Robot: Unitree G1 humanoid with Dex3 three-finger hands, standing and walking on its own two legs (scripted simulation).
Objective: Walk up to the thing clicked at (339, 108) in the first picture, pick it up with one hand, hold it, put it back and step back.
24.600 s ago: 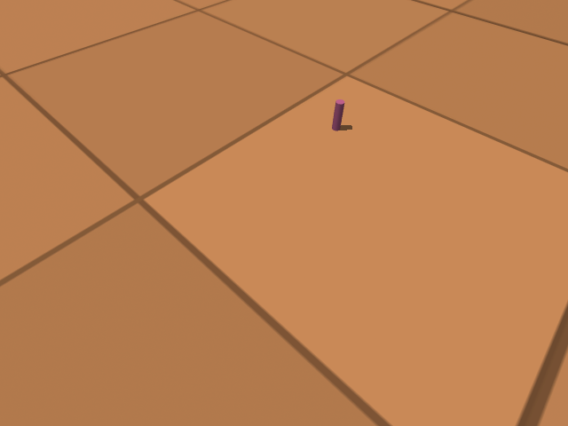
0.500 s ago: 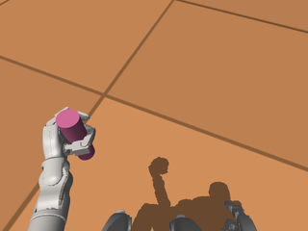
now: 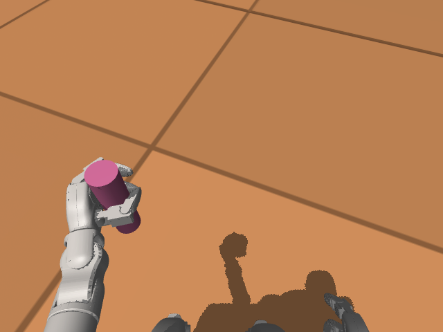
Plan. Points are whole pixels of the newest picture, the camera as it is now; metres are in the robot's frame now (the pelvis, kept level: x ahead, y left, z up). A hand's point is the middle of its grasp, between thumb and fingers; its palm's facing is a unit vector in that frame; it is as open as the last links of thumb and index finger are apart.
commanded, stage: hold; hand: left
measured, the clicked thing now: (116, 201) +0.34 +0.19 +0.02
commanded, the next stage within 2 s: none
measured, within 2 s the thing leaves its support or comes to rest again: neither
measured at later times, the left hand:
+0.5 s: hand (122, 191) +0.34 +0.17 +0.06, palm faces +0.24 -0.97 -0.01, open 6.6 cm
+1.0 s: hand (118, 189) +0.34 +0.18 +0.06, palm faces +0.25 -0.97 +0.00, open 6.6 cm
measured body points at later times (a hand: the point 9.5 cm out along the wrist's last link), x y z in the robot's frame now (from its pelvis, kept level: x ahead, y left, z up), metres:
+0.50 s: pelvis +0.00 +0.00 +0.01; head +0.05 +0.00 +0.46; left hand +0.32 +0.22 +0.06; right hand +0.14 -0.24 -0.10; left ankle +0.02 +0.12 -0.69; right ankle +0.00 -0.12 -0.69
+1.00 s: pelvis +0.01 +0.00 +0.01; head +0.05 +0.01 +0.46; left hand +0.32 +0.23 +0.07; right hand +0.14 -0.23 -0.10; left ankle +0.02 +0.12 -0.69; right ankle +0.00 -0.12 -0.69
